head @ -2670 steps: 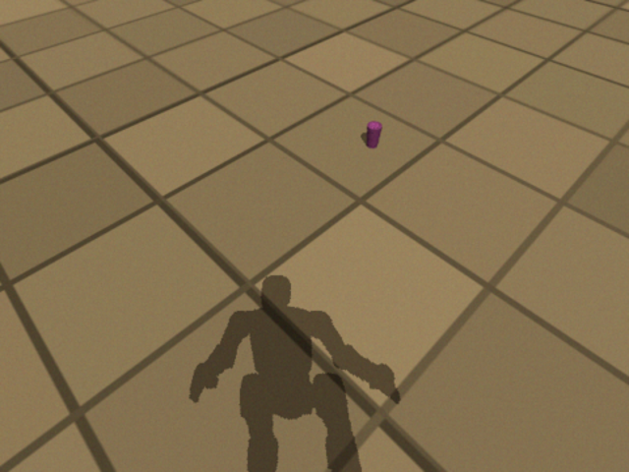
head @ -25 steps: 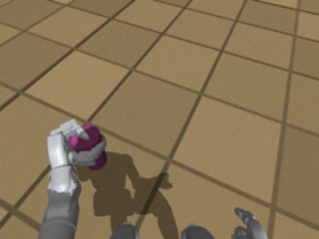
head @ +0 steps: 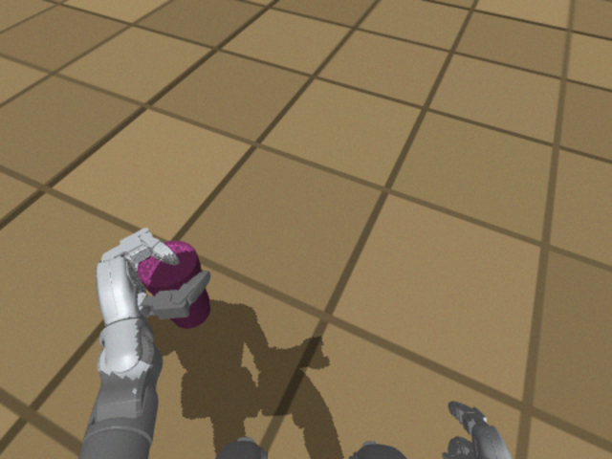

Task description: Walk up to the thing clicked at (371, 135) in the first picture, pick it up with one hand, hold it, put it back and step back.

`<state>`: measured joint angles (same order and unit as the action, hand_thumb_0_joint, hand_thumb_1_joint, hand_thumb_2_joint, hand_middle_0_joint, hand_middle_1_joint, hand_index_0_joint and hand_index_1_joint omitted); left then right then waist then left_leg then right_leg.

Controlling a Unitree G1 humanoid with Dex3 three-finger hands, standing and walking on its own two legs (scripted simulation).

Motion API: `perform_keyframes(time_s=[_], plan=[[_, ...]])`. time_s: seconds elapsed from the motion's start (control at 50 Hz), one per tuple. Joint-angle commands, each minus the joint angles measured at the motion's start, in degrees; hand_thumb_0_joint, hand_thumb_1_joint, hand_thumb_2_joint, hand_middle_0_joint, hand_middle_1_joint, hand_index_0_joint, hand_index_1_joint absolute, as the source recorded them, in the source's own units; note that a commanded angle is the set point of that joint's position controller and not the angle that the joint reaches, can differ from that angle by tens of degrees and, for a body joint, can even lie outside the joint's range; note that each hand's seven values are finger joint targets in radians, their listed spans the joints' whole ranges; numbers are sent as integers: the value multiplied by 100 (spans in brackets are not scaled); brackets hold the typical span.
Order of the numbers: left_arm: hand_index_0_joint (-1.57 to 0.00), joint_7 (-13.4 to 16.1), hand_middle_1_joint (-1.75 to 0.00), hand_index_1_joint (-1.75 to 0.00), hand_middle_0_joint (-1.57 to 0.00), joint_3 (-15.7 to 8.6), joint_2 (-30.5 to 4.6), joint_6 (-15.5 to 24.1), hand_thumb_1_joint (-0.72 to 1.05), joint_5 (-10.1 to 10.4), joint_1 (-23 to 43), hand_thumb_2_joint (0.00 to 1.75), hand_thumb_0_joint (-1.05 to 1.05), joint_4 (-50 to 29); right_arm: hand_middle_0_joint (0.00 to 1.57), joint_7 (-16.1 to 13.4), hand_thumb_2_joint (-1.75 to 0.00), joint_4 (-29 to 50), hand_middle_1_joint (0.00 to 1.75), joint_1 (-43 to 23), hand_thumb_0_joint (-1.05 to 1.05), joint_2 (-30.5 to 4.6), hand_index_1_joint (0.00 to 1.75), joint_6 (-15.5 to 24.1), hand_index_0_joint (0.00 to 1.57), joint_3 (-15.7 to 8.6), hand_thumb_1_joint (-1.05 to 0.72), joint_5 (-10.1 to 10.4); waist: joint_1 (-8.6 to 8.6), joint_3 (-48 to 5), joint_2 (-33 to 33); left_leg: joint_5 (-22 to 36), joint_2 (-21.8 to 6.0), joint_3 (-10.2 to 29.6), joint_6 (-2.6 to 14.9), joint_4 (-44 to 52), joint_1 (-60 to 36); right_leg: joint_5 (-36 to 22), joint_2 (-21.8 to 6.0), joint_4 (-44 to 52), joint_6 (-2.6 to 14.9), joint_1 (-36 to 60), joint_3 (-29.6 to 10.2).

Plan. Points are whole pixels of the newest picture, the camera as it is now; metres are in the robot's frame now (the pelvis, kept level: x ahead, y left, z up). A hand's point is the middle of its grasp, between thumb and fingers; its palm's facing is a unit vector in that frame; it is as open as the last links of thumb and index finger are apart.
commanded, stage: hold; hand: left
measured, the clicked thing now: (180, 289) +0.34 +0.18 +0.00
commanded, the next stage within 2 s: none
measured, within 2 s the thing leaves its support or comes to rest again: neither
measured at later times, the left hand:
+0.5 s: hand (171, 274) +0.33 +0.18 +0.06, palm faces +0.32 -0.95 -0.01, open 6.6 cm
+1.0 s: hand (172, 269) +0.33 +0.18 +0.06, palm faces +0.33 -0.95 -0.01, open 6.6 cm
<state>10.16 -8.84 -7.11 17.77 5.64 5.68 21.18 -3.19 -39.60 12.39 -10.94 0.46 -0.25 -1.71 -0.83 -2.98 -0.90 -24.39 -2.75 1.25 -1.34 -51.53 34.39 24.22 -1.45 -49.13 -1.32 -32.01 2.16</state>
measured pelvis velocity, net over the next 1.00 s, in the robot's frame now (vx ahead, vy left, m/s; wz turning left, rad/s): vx -0.01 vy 0.00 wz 0.00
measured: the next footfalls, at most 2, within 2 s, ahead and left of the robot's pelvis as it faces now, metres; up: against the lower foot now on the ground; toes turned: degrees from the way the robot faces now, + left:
none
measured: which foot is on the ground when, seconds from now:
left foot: down 0.00-1.00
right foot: down 0.00-1.00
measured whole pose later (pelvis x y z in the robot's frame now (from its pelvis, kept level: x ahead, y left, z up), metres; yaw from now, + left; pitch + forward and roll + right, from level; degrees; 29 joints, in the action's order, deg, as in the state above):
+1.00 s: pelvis -0.01 +0.00 +0.01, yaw +0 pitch +5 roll -1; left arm 11.1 -8.2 -6.3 17.9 5.2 7.2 22.8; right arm -3.0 -40.5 11.8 -11.0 1.2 -0.4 -1.7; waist -0.6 -2.0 -0.8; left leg -22.3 -2.6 1.3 -1.5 -48.1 31.1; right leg 22.4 -1.5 -46.1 -1.2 -28.8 2.2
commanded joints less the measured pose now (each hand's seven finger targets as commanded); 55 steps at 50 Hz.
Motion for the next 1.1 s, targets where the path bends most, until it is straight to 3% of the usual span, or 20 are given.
perform_keyframes(time_s=[0.0, 0.04, 0.16, 0.2, 0.26, 0.32, 0.36, 0.42, 0.46, 0.5, 0.54, 0.62, 0.64, 0.76, 0.88, 0.92, 0.96, 1.0, 1.02, 1.08], plan=[[-121, 30, -130, -129, -119, -185, -647, 551, 26, 27, 1759, 116, 0, -1712, 20, -75, -90, 677, 30, -134, 0, -702, 30, 247, 20, -227, -91, -23, 2, -1752, -22, 1764, 186, -92, 83, 717, -993, -2017, 190, 659, 83, 821, 38], [-120, 41, -131, -130, -118, -149, -645, 534, 24, 3, 1802, 116, 0, -1704, 20, -69, -90, 703, 30, -194, 0, -729, 30, 259, 20, -240, -91, -16, -17, -1543, -44, 1440, 197, -107, 84, 810, -970, -1705, 191, 746, 95, 718, 30], [-122, 70, -131, -130, -120, -220, -674, 529, 29, -22, 1893, 117, 0, -1689, 20, -62, -90, 675, 30, -194, 0, -687, 30, 276, 20, -236, -91, -27, 19, -1679, -126, 1538, 179, -81, 68, 889, -1084, -1727, 201, 747, 115, 823, 63], [-123, 57, -131, -130, -121, -198, -549, 511, 29, -5, 1635, 117, 0, -1384, 20, -61, -90, 650, 30, -206, 0, -702, 30, 275, 20, -248, -90, -33, -6, -1404, -31, 1438, 179, -86, 79, 905, -1004, -1641, 197, 779, 106, 717, 66], [-122, 61, -131, -130, -120, -214, -673, 595, 29, -16, 2024, 116, 0, -1775, 20, -42, -90, 707, 30, -269, 0, -708, 30, 290, 20, -242, -91, -25, 5, -1537, -132, 1394, 181, -90, 67, 946, -1079, -1580, 201, 781, 128, 749, 62], [-122, 69, -131, -130, -120, -77, -491, 596, 30, -15, 1967, 116, 0, -1582, 20, -28, -90, 700, 30, -283, 0, -704, 30, 315, 20, -243, -91, -29, -41, -1417, -143, 1187, 162, -43, 52, 1024, -1143, -1343, 225, 798, 142, 608, 105], [-122, 95, -130, -129, -120, -199, -665, 633, 30, -12, 2096, 116, 0, -1764, 20, -30, -90, 713, 30, -267, 0, -721, 30, 326, 20, -255, -91, -34, 3, -1640, -162, 1222, 174, -54, 56, 1022, -1167, -1395, 215, 811, 134, 718, 84], [-121, 67, -129, -128, -118, 83, -434, 614, 30, -9, 2066, 114, 0, -1811, 20, -38, -90, 727, 30, -256, 0, -702, 30, 325, 20, -228, -91, -30, -80, -1619, -64, 1318, 191, -82, 72, 1002, -1169, -1539, 206, 857, 107, 816, 63], [-121, 105, -128, -127, -119, -262, -667, 566, 30, -11, 1813, 114, 0, -1356, 20, -61, -90, 617, 30, -250, 0, -719, 30, 331, 20, -245, -91, -21, 34, -1454, 56, 1255, 203, -111, 95, 986, -989, -1500, 173, 895, 88, 835, 38], [-121, 74, -129, -128, -119, -58, -536, 650, 28, -2, 2141, 115, 0, -1749, 20, -50, -90, 666, 30, -264, 0, -685, 30, 329, 20, -228, -91, -44, -31, -1694, -52, 1332, 205, -118, 88, 984, -1127, -1598, 167, 873, 87, 911, 23], [-121, 108, -129, -128, -119, -250, -695, 631, 29, -29, 2068, 115, 0, -1541, 20, -53, -90, 612, 30, -234, 0, -725, 30, 317, 20, -246, -91, -39, -10, -1503, -127, 1311, 205, -117, 83, 1000, -1072, -1550, 178, 874, 102, 797, 29], [-121, 68, -129, -128, -119, -128, -571, 660, 31, -29, 2120, 115, 0, -1490, 20, -46, -90, 623, 30, -279, 0, -704, 30, 314, 20, -239, -90, -37, -26, -1462, -64, 1162, 214, -122, 87, 1046, -1040, -1414, 164, 908, 107, 813, 22], [-121, 80, -129, -128, -120, -261, -674, 666, 31, -16, 2120, 116, 0, -1507, 20, -44, -90, 652, 30, -369, 0, -673, 30, 318, 20, -215, -90, -26, 56, -1377, -147, 1102, 219, -117, 77, 1060, -1020, -1315, 169, 934, 120, 769, 39], [-121, 62, -128, -127, -119, -32, -508, 684, 31, -35, 2038, 114, 0, -1577, 20, -23, -90, 721, 30, -355, 0, -717, 30, 336, 20, -242, -90, -12, -28, -1462, 3, 1051, 212, -114, 81, 1081, -1056, -1281, 192, 959, 113, 805, 57], [-120, 121, -127, -126, -118, -186, -656, 662, 30, -36, 2231, 114, 0, -1630, 20, -42, -90, 622, 30, -250, 0, -697, 30, 318, 20, -238, -90, -24, -2, -1748, -109, 1453, 190, -79, 69, 1026, -1211, -1654, 193, 868, 115, 925, 57], [-120, 109, -127, -126, -118, -2, -529, 654, 28, -34, 2195, 113, 0, -1708, 20, -49, -90, 674, 30, -319, 0, -672, 30, 330, 20, -213, -91, -15, -7, -1676, -79, 1499, 209, -106, 83, 1025, -1224, -1722, 174, 909, 101, 992, 42], [-121, 122, -127, -127, -119, -179, -627, 620, 28, -45, 2129, 114, 0, -1509, 20, -52, -90, 650, 30, -318, 0, -683, 30, 333, 20, -225, -90, -9, -5, -1473, 8, 1297, 214, -115, 93, 1063, -1117, -1532, 179, 980, 95, 878, 32], [-120, 123, -128, -127, -118, -166, -592, 584, 29, -59, 2005, 114, 0, -1276, 20, -52, -90, 580, 30, -259, 0, -690, 30, 319, 20, -235, -90, -18, -5, -1487, -11, 1357, 207, -120, 82, 1068, -1185, -1586, 179, 970, 100, 879, 39], [-120, 115, -128, -127, -118, -60, -544, 629, 29, -48, 2334, 114, 0, -1630, 20, -46, -90, 614, 30, -257, 0, -709, 30, 324, 20, -245, -90, -31, -56, -1557, -73, 1439, 184, -99, 77, 1078, -1260, -1662, 200, 929, 114, 843, 56], [-120, 112, -127, -126, -118, -175, -550, 584, 31, -53, 1968, 114, 0, -1162, 20, -35, -90, 573, 30, -254, 0, -689, 30, 300, 20, -247, -90, -27, 10, -1376, -5, 1573, 184, -82, 81, 1043, -1144, -1762, 189, 909, 111, 858, 75]])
